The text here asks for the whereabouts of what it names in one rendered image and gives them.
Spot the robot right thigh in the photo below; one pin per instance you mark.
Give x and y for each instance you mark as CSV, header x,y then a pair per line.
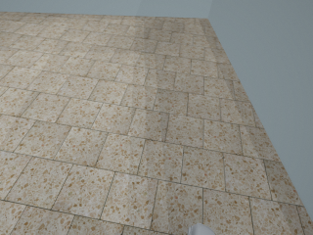
x,y
200,229

